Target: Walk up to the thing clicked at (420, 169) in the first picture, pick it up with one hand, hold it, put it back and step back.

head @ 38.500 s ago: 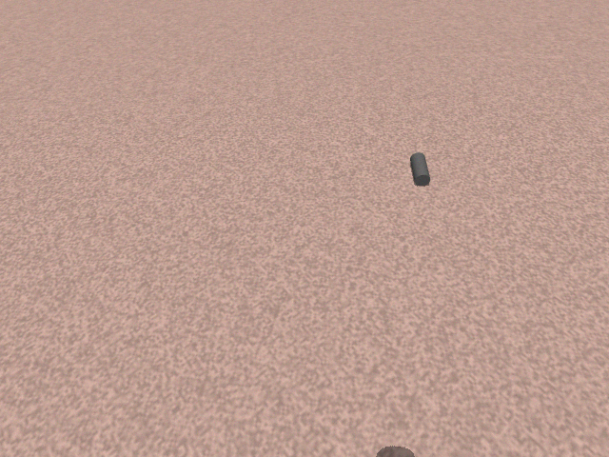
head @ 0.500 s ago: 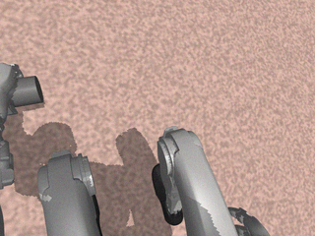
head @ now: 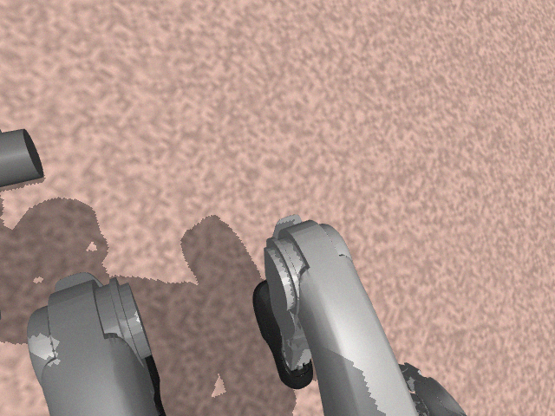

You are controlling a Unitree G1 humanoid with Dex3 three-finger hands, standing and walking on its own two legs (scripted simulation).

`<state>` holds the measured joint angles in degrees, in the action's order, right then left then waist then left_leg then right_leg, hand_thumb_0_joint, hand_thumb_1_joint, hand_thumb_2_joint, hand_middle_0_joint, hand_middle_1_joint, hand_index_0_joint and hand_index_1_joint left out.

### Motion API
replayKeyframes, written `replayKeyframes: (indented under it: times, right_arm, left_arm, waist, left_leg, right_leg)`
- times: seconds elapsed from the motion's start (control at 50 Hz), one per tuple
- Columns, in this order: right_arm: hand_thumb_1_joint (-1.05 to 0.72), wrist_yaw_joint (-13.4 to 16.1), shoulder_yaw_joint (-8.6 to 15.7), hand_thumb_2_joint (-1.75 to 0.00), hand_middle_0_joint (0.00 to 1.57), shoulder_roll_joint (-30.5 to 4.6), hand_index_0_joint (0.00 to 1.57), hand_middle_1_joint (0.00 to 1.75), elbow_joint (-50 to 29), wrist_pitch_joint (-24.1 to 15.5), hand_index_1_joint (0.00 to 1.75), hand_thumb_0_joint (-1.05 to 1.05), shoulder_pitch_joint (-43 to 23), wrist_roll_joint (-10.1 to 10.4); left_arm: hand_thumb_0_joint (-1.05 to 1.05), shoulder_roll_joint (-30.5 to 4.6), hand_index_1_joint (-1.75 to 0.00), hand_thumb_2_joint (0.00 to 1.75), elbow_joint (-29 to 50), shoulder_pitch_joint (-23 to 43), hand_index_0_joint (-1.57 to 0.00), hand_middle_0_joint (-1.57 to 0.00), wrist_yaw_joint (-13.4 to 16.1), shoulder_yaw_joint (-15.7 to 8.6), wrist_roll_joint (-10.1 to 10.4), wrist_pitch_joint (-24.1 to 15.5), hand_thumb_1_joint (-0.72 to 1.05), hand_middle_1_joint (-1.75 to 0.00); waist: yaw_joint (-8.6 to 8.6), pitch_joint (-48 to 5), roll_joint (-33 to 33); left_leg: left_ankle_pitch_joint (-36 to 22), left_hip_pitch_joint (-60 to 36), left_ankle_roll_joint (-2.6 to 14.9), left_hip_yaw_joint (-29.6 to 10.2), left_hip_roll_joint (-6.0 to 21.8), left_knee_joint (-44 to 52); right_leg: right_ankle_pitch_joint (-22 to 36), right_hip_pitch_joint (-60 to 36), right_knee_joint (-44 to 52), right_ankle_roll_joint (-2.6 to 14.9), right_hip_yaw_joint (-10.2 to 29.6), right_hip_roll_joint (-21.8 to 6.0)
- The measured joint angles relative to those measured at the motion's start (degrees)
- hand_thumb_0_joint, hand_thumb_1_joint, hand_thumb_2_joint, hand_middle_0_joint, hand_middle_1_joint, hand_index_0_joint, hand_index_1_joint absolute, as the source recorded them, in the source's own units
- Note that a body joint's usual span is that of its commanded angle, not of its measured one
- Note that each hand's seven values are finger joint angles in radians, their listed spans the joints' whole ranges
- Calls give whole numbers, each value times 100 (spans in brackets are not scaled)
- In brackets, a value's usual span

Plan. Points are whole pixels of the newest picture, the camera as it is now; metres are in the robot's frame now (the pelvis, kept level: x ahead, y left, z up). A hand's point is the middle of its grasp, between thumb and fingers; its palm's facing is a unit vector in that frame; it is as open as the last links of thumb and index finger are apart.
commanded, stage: rest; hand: left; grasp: from above
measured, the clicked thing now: out of the picture +0.47 +0.31 -0.23
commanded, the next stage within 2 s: open in 0.94 s
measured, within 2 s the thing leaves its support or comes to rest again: rests again in 1.28 s
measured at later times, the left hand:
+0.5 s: hand out of the picture +0.46 +0.30 -0.24, palm faces -0.47 -0.12 -0.88, open 9.7 cm
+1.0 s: hand out of the picture +0.46 +0.30 -0.25, palm faces -0.47 -0.13 -0.88, open 9.7 cm
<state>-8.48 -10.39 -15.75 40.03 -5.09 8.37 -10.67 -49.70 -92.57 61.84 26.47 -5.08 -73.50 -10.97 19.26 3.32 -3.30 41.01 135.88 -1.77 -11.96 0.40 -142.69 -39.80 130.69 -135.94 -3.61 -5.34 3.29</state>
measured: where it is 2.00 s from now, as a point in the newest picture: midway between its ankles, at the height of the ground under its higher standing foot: (221, 381)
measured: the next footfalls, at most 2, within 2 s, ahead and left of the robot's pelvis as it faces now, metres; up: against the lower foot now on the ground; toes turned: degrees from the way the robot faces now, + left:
none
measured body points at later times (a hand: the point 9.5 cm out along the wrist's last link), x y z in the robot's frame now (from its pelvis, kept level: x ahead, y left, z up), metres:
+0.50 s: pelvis +0.00 +0.00 +0.00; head +0.28 +0.11 +0.33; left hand +0.48 +0.30 -0.19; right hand +0.04 -0.26 -0.08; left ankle +0.06 +0.13 -0.28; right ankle +0.10 -0.13 -0.28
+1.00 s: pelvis -0.01 +0.01 -0.01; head +0.28 +0.12 +0.32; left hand +0.48 +0.30 -0.20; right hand +0.04 -0.25 -0.07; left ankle +0.06 +0.13 -0.28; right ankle +0.10 -0.13 -0.28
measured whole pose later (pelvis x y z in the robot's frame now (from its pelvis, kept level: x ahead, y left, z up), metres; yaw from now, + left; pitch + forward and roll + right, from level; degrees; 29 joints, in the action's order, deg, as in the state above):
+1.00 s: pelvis -0.01 +0.01 -0.01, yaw -3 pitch +29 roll -14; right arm -12.2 -16.8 -18.5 37.6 -10.5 5.6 -13.4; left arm -56.1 -99.4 63.2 32.5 -4.4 -72.8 -10.8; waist 22.5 8.3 -7.2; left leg 41.6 134.9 -1.2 -15.1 0.9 -145.6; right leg -38.8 128.6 -135.9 -4.0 -7.9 4.6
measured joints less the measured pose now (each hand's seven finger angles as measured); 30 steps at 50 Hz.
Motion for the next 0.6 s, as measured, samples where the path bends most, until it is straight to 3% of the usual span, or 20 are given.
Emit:
replayKeyframes:
  times: [0.24,0.36,0.6]
  right_arm:
    - [-90,-101,-163,-90,20,-114,20,30,-76,-128,30,0,-91,-115]
    - [-90,-153,-237,-90,20,-160,20,30,-80,-181,30,0,-170,-169]
    - [-91,-231,-421,-90,20,-201,20,30,-147,-363,30,0,-202,-229]
  left_arm:
    - [0,-204,-55,50,-14,-73,-72,-70,232,-128,-92,-103,2,-60]
    - [0,-286,-53,48,-287,8,-73,-71,394,-52,-63,-45,2,-58]
    - [0,-460,-48,41,-467,105,-75,-73,451,26,16,-52,5,-53]
  waist:
    - [108,182,-158]
    - [158,198,-199]
    - [233,375,-287]
  left_leg:
    - [82,-60,-41,-131,5,-102]
    - [71,-62,-35,-174,15,-139]
    - [63,-78,13,-222,35,-200]
  right_leg:
    - [-25,-72,-27,7,-104,26]
    - [13,-79,-28,-7,-137,49]
    - [55,-136,-9,-33,-177,87]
